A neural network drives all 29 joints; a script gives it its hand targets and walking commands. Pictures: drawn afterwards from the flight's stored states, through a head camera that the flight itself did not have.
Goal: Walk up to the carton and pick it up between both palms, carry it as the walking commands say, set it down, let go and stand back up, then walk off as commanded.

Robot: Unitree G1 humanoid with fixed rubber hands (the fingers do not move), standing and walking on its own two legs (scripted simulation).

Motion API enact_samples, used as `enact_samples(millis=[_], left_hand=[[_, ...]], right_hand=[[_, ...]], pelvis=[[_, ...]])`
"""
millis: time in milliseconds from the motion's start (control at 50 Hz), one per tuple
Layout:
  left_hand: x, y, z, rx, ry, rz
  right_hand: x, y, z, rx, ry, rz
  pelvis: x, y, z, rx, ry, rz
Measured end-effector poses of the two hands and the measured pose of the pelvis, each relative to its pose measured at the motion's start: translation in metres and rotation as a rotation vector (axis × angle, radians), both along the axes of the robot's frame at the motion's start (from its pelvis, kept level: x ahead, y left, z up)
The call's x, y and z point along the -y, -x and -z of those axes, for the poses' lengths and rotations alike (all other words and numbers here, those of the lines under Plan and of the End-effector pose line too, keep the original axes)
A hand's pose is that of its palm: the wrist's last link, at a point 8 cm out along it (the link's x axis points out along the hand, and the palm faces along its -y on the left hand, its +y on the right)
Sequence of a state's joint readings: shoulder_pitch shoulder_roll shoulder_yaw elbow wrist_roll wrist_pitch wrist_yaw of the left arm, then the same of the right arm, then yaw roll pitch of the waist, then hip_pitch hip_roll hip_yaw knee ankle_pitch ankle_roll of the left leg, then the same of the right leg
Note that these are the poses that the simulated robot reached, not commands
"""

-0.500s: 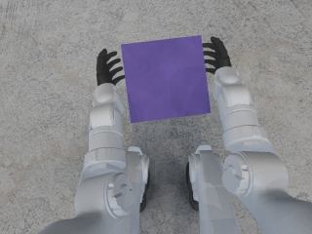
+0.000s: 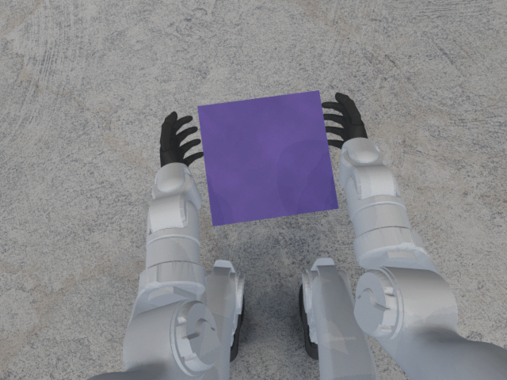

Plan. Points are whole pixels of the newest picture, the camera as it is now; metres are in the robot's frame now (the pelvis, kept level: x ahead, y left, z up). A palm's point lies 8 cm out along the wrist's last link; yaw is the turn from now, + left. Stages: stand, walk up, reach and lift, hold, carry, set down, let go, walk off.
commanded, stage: reach and lift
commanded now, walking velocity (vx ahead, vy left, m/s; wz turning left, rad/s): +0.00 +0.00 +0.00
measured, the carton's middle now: (264, 165) +0.46 +0.01 -0.14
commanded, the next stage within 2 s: none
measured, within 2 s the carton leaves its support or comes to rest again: neither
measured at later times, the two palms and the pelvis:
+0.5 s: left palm (155, 160) +0.41 +0.14 +0.03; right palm (366, 135) +0.45 -0.13 +0.01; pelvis +0.02 +0.00 +0.07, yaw +0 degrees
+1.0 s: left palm (120, 147) +0.40 +0.15 +0.11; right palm (384, 123) +0.43 -0.12 +0.09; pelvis +0.04 +0.00 +0.14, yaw +0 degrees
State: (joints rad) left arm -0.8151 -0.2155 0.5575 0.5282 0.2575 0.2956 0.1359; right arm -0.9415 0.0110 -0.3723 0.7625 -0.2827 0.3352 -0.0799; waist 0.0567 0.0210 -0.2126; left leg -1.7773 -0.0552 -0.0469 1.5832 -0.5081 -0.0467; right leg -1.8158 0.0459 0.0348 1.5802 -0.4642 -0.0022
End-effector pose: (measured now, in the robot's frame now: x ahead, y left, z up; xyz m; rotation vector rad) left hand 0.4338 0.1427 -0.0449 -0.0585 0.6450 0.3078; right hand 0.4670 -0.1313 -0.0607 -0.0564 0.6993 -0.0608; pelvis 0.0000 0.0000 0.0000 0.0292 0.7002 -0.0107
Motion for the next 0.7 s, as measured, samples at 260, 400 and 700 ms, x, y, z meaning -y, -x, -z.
enact_samples(millis=[260, 400, 700], left_hand=[[-0.001, 0.010, -0.038, 0.001, 0.000, -0.006], [-0.001, 0.015, -0.059, 0.003, 0.001, -0.007], [-0.002, 0.027, -0.104, 0.007, 0.005, -0.010]], right_hand=[[-0.001, 0.010, -0.038, 0.006, -0.009, 0.008], [-0.002, 0.016, -0.058, 0.008, -0.012, 0.013], [-0.003, 0.030, -0.104, 0.013, -0.015, 0.023]], pelvis=[[0.001, -0.011, -0.035, 0.042, 0.005, 0.000], [0.002, -0.017, -0.054, 0.069, 0.007, 0.000], [0.003, -0.028, -0.095, 0.149, 0.012, -0.001]])
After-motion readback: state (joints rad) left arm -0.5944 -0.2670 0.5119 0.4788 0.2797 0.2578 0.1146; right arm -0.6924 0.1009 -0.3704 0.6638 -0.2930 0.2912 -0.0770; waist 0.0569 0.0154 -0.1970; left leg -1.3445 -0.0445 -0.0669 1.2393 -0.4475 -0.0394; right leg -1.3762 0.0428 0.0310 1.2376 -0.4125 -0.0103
